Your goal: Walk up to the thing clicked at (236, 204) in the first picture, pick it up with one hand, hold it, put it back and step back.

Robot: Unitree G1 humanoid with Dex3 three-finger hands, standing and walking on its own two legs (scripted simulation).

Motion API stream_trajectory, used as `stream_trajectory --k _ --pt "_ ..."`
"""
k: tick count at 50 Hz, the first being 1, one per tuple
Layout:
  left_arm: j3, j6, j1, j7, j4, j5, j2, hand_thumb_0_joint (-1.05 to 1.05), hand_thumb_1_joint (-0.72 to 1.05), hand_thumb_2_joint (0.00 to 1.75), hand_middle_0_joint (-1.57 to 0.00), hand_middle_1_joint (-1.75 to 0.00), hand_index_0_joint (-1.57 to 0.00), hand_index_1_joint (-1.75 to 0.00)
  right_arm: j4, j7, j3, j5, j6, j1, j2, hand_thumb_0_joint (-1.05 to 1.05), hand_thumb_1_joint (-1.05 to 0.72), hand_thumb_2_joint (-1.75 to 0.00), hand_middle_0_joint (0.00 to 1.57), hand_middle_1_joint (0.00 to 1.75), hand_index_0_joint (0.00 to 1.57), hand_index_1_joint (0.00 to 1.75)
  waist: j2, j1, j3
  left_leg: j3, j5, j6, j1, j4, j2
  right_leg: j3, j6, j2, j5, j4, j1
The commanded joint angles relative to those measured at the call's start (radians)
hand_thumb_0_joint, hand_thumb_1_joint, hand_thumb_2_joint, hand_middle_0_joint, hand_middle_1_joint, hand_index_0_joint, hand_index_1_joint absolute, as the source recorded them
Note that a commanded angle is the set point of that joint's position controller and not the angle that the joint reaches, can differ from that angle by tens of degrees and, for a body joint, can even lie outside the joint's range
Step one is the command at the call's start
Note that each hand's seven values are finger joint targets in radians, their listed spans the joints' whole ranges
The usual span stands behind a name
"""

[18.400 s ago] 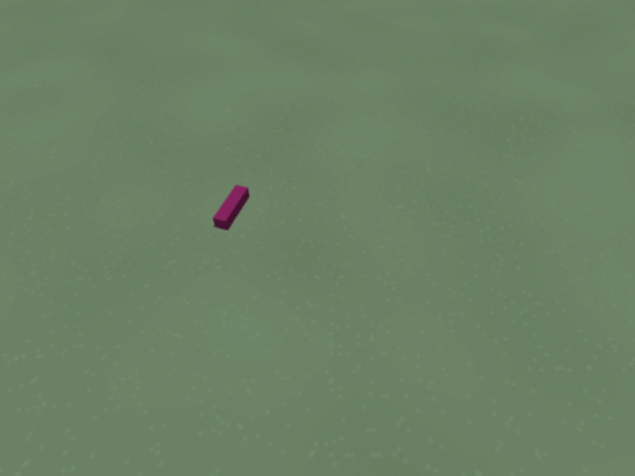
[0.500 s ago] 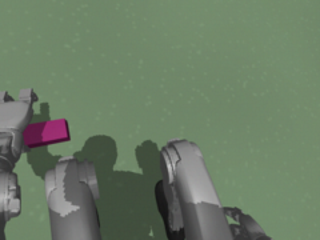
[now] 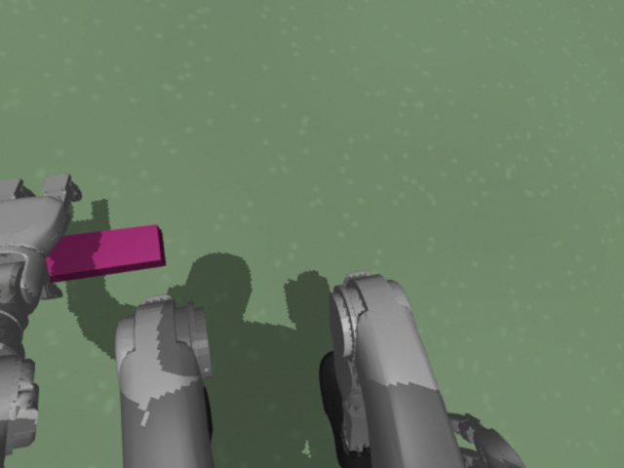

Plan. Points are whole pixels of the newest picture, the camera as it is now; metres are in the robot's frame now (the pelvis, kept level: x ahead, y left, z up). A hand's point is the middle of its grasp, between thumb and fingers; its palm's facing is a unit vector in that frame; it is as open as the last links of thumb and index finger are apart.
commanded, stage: close in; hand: left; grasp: from above
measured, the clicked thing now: (89, 255) +0.42 +0.30 -0.30
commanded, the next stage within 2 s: rest palm in 0.02 s
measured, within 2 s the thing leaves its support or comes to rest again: neither
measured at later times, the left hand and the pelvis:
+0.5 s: hand (85, 251) +0.42 +0.29 -0.25, palm faces -0.43 -0.10 -0.90, open 14.1 cm; pelvis +0.00 +0.00 -0.04, yaw -3 degrees
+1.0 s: hand (85, 257) +0.41 +0.30 -0.27, palm faces -0.43 -0.13 -0.89, open 14.3 cm; pelvis +0.00 +0.01 -0.04, yaw -5 degrees
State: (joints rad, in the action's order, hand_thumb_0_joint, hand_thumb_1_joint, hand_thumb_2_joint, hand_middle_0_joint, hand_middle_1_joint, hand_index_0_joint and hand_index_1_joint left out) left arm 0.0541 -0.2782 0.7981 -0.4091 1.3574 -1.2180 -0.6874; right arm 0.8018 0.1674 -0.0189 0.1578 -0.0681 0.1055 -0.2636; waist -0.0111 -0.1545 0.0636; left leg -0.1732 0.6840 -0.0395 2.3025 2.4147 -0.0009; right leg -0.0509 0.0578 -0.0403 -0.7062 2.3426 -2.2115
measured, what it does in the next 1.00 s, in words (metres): stands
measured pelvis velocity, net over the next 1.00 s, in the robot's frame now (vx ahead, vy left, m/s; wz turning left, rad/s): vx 0.00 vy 0.01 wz -0.08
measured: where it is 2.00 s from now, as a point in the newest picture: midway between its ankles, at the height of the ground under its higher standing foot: (274, 448)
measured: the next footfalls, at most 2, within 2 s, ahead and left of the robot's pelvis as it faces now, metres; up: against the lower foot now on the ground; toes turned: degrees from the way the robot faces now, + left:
none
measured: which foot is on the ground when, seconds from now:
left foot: down 0.00-1.00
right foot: down 0.00-1.00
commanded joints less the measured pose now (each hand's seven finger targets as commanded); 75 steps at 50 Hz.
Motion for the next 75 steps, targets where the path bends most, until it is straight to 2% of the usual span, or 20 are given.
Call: stream_trajectory --k 1,3,6,7,10,15,22,27,30,31,33,38,47,49,58,63,64,66,70,75 --pt "0.062 -0.035 0.269 -0.089 -0.042 -0.051 -0.219 0.00 -0.54 0.99 -0.07 -1.06 -0.08 -1.04 -0.018 -0.017 0.063 -0.002 0.003 0.176 -0.257 0.00 -0.90 -0.90 0.20 0.30 0.20 0.30 0.227 -0.037 0.577 0.115 -0.184 0.052 -0.504 -0.231 0.003 -0.126 -0.091 -0.019 0.239 -0.226 0.237" --pt "0.074 -0.041 0.287 -0.127 0.028 -0.083 -0.227 0.00 -0.53 0.99 -0.06 -1.06 -0.08 -1.04 -0.019 -0.012 0.046 0.009 0.003 0.159 -0.258 0.00 -0.90 -0.90 0.20 0.30 0.20 0.30 0.199 -0.062 0.537 0.113 -0.162 0.058 -0.468 -0.222 0.002 -0.132 -0.086 -0.025 0.225 -0.219 0.223" --pt "0.122 -0.045 0.337 -0.189 0.076 -0.126 -0.308 0.00 -0.53 0.97 -0.06 -1.08 -0.08 -1.06 -0.017 -0.009 0.029 0.029 -0.007 0.138 -0.259 0.00 -0.90 -0.90 0.20 0.30 0.20 0.30 0.232 -0.056 0.533 0.125 -0.139 0.061 -0.456 -0.216 0.006 -0.122 -0.085 -0.025 0.206 -0.218 0.227" --pt "0.118 -0.033 0.314 -0.206 0.132 -0.140 -0.289 0.00 -0.55 0.99 -0.06 -1.04 -0.06 -1.04 -0.020 -0.006 0.023 0.037 -0.012 0.131 -0.261 0.00 -0.90 -0.90 0.20 0.30 0.20 0.30 0.242 -0.061 0.533 0.127 -0.133 0.059 -0.476 -0.222 0.010 -0.125 -0.086 -0.024 0.193 -0.211 0.217" --pt "0.093 -0.018 0.344 -0.248 0.206 -0.143 -0.272 0.00 -0.53 0.98 -0.06 -1.04 -0.06 -1.03 -0.019 0.000 0.012 0.062 -0.032 0.106 -0.271 0.00 -0.89 -0.90 0.20 0.30 0.20 0.30 0.236 -0.102 0.496 0.122 -0.066 0.062 -0.445 -0.208 0.010 -0.129 -0.080 -0.028 0.125 -0.217 0.186" --pt "0.072 0.005 0.400 -0.289 0.221 -0.124 -0.303 0.00 -0.53 0.99 -0.06 -1.02 -0.06 -1.02 0.000 0.013 -0.002 0.101 -0.078 0.093 -0.291 0.00 -0.89 -0.90 0.20 0.30 0.20 0.30 0.291 -0.124 0.504 0.110 -0.030 0.059 -0.440 -0.185 0.008 -0.141 -0.077 -0.031 0.092 -0.192 0.165" --pt "0.101 0.009 0.341 -0.295 0.224 -0.079 -0.346 0.00 -0.56 1.00 -0.05 -1.00 -0.05 -1.01 0.023 0.054 -0.036 0.130 -0.125 0.110 -0.302 0.00 -0.90 -0.90 0.20 0.30 0.20 0.30 0.305 -0.122 0.550 0.104 -0.126 0.054 -0.437 -0.122 0.000 -0.145 -0.076 -0.039 0.201 -0.153 0.253" --pt "0.169 0.001 0.254 -0.299 0.219 -0.065 -0.409 0.00 -0.56 1.00 -0.05 -0.99 -0.05 -1.00 0.009 0.075 -0.047 0.145 -0.135 0.106 -0.320 0.00 -0.89 -0.90 0.20 0.30 0.20 0.30 0.314 -0.100 0.567 0.100 -0.185 0.052 -0.433 -0.103 -0.005 -0.157 -0.077 -0.047 0.273 -0.132 0.312" --pt "0.186 -0.003 0.241 -0.295 0.240 -0.076 -0.435 0.00 -0.57 1.01 -0.05 -0.98 -0.04 -1.00 0.014 0.086 -0.048 0.153 -0.133 0.127 -0.327 0.00 -0.89 -0.90 0.20 0.30 0.20 0.30 0.317 -0.113 0.533 0.091 -0.185 0.051 -0.425 -0.093 -0.009 -0.171 -0.076 -0.048 0.279 -0.111 0.294" --pt "0.157 -0.008 0.253 -0.290 0.219 -0.070 -0.392 0.00 -0.57 1.01 -0.05 -0.97 -0.04 -0.99 0.003 0.089 -0.047 0.154 -0.137 0.111 -0.324 0.00 -0.89 -0.90 0.20 0.30 0.20 0.30 0.305 -0.116 0.535 0.089 -0.184 0.051 -0.425 -0.086 -0.009 -0.172 -0.076 -0.048 0.278 -0.113 0.290" --pt "0.183 -0.017 0.230 -0.300 0.218 -0.059 -0.409 0.00 -0.57 1.02 -0.06 -0.97 -0.04 -0.99 0.012 0.089 -0.051 0.153 -0.135 0.112 -0.328 0.00 -0.89 -0.90 0.20 0.30 0.20 0.30 0.301 -0.113 0.543 0.083 -0.197 0.054 -0.423 -0.086 -0.012 -0.173 -0.073 -0.053 0.300 -0.123 0.318" --pt "0.163 -0.037 0.270 -0.308 0.238 -0.071 -0.416 0.00 -0.57 1.01 -0.06 -0.98 -0.04 -1.00 0.020 0.098 -0.054 0.161 -0.142 0.117 -0.340 0.00 -0.89 -0.90 0.20 0.30 0.20 0.30 0.302 -0.139 0.492 0.071 -0.152 0.052 -0.411 -0.084 -0.016 -0.183 -0.072 -0.055 0.254 -0.122 0.290" --pt "0.108 -0.038 0.281 -0.347 0.244 -0.092 -0.383 0.00 -0.56 1.02 -0.06 -0.99 -0.05 -1.00 0.025 0.114 -0.055 0.167 -0.169 0.068 -0.354 0.00 -0.89 -0.90 0.20 0.30 0.20 0.30 0.322 -0.140 0.460 0.062 -0.149 0.046 -0.438 -0.085 -0.017 -0.200 -0.070 -0.057 0.237 -0.113 0.260" --pt "0.077 -0.026 0.275 -0.353 0.275 -0.090 -0.338 0.00 -0.56 1.00 -0.06 -0.98 -0.04 -0.99 0.035 0.123 -0.061 0.167 -0.173 0.075 -0.351 0.00 -0.89 -0.90 0.20 0.30 0.20 0.30 0.311 -0.152 0.443 0.060 -0.142 0.046 -0.434 -0.091 -0.016 -0.206 -0.067 -0.058 0.228 -0.113 0.256" --pt "0.084 0.009 0.278 -0.395 0.253 -0.079 -0.368 0.00 -0.56 0.99 -0.06 -1.00 -0.05 -1.01 0.029 0.145 -0.063 0.154 -0.198 0.037 -0.369 0.00 -0.90 -0.90 0.20 0.30 0.20 0.30 0.340 -0.140 0.446 0.049 -0.148 0.044 -0.446 -0.101 -0.022 -0.207 -0.071 -0.061 0.235 -0.108 0.252" --pt "0.071 0.023 0.275 -0.387 0.255 -0.054 -0.356 0.00 -0.55 0.98 -0.05 -1.01 -0.05 -1.01 0.012 0.157 -0.068 0.149 -0.220 0.035 -0.368 0.00 -0.90 -0.90 0.20 0.30 0.20 0.30 0.324 -0.146 0.454 0.049 -0.150 0.046 -0.443 -0.084 -0.027 -0.201 -0.070 -0.064 0.244 -0.115 0.273" --pt "0.108 0.025 0.269 -0.389 0.251 -0.053 -0.396 0.00 -0.55 0.98 -0.06 -1.01 -0.05 -1.01 0.010 0.157 -0.064 0.148 -0.221 0.046 -0.383 0.00 -0.90 -0.90 0.20 0.30 0.20 0.30 0.313 -0.147 0.470 0.043 -0.175 0.045 -0.450 -0.085 -0.028 -0.206 -0.069 -0.064 0.269 -0.112 0.288" --pt "0.072 0.029 0.263 -0.374 0.274 -0.046 -0.352 0.00 -0.54 0.98 -0.06 -1.01 -0.05 -1.02 0.016 0.159 -0.072 0.145 -0.228 0.037 -0.364 0.00 -0.90 -0.90 0.20 0.30 0.20 0.30 0.342 -0.143 0.452 0.047 -0.159 0.042 -0.458 -0.090 -0.028 -0.204 -0.072 -0.064 0.251 -0.107 0.276" --pt "0.117 0.020 0.243 -0.364 0.280 -0.046 -0.405 0.00 -0.54 0.98 -0.06 -1.01 -0.05 -1.02 0.011 0.160 -0.070 0.150 -0.223 0.059 -0.377 0.00 -0.90 -0.90 0.20 0.30 0.20 0.30 0.333 -0.145 0.453 0.043 -0.163 0.045 -0.445 -0.089 -0.029 -0.209 -0.072 -0.065 0.258 -0.112 0.298" --pt "0.097 -0.003 0.250 -0.351 0.276 -0.040 -0.384 0.00 -0.54 0.99 -0.06 -1.01 -0.05 -1.01 0.004 0.156 -0.079 0.147 -0.224 0.049 -0.375 0.00 -0.90 -0.90 0.20 0.30 0.20 0.30 0.322 -0.161 0.430 0.035 -0.165 0.044 -0.444 -0.079 -0.030 -0.216 -0.070 -0.064 0.262 -0.108 0.294"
